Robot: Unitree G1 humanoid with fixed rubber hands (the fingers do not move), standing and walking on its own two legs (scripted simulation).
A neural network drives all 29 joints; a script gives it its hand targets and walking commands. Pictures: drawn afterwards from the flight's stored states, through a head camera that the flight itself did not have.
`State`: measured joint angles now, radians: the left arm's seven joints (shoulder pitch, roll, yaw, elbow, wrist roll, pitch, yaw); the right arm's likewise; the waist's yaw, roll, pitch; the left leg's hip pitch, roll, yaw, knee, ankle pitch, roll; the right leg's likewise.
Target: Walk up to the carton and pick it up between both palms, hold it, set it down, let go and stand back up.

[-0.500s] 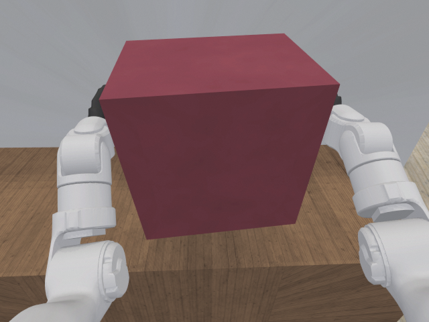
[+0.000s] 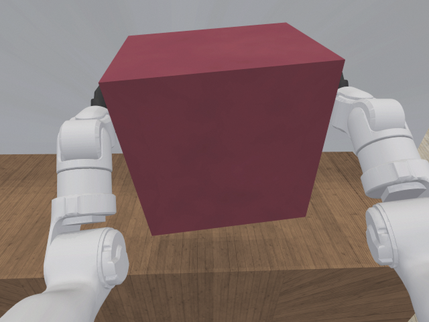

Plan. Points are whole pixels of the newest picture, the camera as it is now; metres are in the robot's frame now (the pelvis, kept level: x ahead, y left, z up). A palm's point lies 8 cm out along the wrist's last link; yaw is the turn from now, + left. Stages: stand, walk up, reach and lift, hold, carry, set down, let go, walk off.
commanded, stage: hold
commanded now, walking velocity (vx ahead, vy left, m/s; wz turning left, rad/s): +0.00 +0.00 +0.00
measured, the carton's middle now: (219, 128) +0.39 +0.00 +0.26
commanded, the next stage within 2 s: none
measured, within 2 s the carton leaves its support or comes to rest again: neither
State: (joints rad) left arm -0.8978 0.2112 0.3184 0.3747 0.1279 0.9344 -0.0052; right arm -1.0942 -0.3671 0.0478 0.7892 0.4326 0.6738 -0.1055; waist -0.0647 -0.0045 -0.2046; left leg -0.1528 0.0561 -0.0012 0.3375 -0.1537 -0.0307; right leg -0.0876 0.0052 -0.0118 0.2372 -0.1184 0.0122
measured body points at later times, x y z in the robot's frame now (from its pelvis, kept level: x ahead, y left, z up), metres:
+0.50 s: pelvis +0.01 +0.00 +0.00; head -0.07 +0.03 +0.44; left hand +0.40 +0.21 +0.29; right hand +0.40 -0.18 +0.33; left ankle +0.02 +0.13 -0.75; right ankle +0.01 -0.13 -0.75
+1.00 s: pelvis +0.00 +0.00 +0.00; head -0.09 +0.00 +0.44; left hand +0.39 +0.20 +0.31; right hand +0.39 -0.19 +0.34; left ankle +0.02 +0.14 -0.75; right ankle +0.01 -0.13 -0.75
